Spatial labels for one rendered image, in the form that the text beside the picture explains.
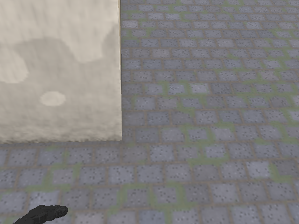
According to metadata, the robot left hand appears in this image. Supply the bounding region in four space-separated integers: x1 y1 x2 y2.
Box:
12 204 68 224

